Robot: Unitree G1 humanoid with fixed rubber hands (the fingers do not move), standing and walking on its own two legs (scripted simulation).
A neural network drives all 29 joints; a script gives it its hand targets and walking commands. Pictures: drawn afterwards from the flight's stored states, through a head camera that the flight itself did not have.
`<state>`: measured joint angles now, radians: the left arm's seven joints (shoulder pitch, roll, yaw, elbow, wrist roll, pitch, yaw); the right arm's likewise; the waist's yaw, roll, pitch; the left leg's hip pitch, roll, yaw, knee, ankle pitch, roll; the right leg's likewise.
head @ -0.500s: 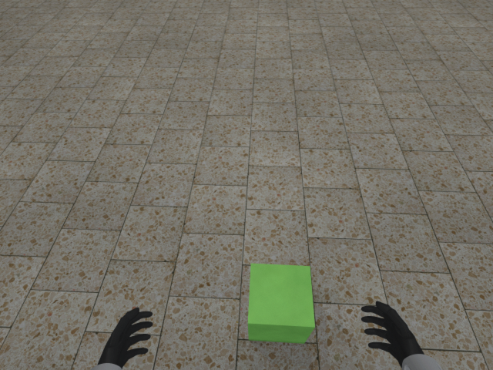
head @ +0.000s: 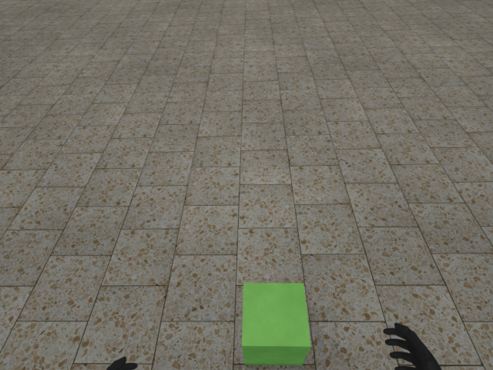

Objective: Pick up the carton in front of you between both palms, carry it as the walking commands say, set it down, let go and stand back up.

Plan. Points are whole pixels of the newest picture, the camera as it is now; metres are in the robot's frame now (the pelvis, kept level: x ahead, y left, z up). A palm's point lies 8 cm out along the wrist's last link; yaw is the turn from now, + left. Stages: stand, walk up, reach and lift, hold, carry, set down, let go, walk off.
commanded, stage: stand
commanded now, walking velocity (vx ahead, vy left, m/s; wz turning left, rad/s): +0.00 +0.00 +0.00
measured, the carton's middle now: (273, 325) +0.40 -0.06 -0.64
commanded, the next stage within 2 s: none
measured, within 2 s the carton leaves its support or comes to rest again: neither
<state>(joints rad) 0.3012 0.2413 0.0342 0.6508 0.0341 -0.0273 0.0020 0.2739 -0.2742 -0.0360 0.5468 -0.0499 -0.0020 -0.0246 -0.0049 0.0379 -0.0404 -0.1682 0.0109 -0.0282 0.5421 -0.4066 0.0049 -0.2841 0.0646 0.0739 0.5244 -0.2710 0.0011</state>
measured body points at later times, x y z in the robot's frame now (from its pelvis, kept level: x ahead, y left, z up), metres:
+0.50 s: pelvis +0.03 -0.01 -0.01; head +0.03 -0.01 +0.44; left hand +0.14 +0.24 -0.14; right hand +0.08 -0.28 -0.13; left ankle -0.08 +0.11 -0.73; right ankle +0.00 -0.12 -0.73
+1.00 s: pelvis +0.01 +0.00 -0.01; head +0.02 -0.01 +0.44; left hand +0.09 +0.25 -0.14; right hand -0.01 -0.27 -0.15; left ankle -0.08 +0.11 -0.73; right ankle +0.00 -0.12 -0.73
